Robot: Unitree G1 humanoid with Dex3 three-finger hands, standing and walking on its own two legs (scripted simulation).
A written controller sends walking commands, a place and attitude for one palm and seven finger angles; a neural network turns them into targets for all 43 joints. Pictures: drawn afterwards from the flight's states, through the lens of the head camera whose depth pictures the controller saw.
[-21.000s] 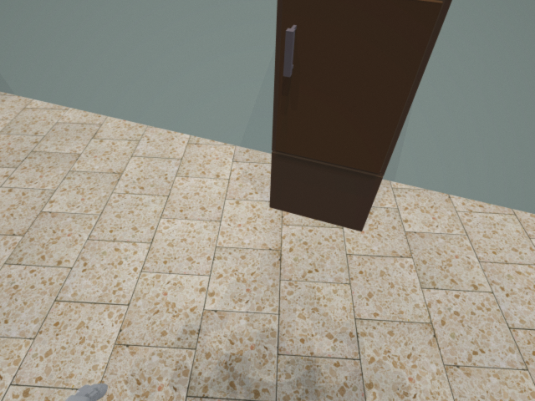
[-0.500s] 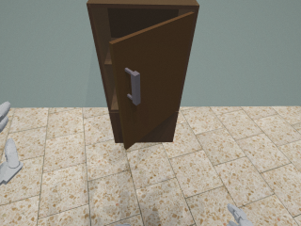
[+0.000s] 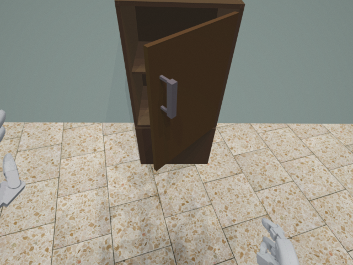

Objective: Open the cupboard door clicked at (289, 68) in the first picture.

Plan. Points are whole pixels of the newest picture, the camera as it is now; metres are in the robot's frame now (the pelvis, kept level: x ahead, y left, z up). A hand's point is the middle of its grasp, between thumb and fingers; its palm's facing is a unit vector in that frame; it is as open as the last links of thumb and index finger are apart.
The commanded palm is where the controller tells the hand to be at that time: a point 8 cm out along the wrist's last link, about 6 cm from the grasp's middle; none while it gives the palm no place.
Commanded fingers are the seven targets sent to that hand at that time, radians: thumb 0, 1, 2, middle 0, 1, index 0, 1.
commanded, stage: stop stepping back and stand still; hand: left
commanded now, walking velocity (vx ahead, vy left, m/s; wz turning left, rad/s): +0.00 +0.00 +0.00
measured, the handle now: (167, 97) +0.60 +0.07 +0.05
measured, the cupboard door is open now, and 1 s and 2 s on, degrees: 43 43 43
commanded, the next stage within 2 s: let the arm hang, fingers relaxed in 0.50 s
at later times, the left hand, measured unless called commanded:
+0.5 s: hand (1, 201) +0.17 +0.29 +0.16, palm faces +0.44 -0.77 -0.46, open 7.4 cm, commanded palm +0.11 +0.32 +0.18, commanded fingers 0.00 0.90 0.90 -0.20 -0.30 -0.20 -0.30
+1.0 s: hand out of the picture -0.01 +0.18 -0.18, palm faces +0.05 -0.98 -0.19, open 7.0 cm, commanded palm none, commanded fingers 0.00 0.90 0.90 -0.20 -0.30 -0.20 -0.30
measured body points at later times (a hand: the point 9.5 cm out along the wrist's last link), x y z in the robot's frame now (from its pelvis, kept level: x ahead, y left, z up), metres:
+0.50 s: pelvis -0.03 +0.02 +0.01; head -0.02 +0.02 +0.45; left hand +0.14 +0.33 +0.19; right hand +0.13 -0.22 -0.08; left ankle -0.01 +0.11 -0.74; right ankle +0.02 -0.10 -0.74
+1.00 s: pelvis -0.04 +0.00 +0.00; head -0.01 +0.01 +0.45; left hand -0.01 +0.23 -0.16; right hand -0.02 -0.26 -0.15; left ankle -0.01 +0.11 -0.74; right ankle +0.02 -0.10 -0.74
